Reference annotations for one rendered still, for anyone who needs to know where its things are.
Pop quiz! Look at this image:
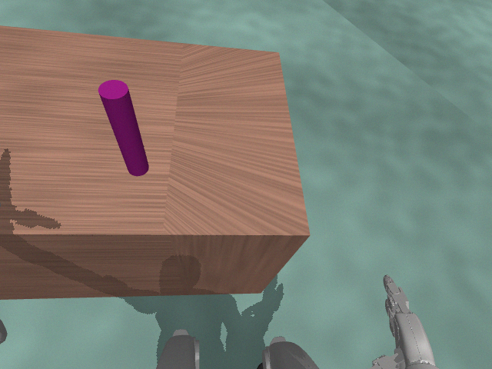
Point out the right robot hand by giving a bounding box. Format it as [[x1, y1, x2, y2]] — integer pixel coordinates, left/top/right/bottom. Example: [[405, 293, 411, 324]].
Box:
[[368, 275, 436, 369]]

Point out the can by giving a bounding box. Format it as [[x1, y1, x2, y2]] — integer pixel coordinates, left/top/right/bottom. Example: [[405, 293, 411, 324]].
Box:
[[98, 80, 149, 176]]

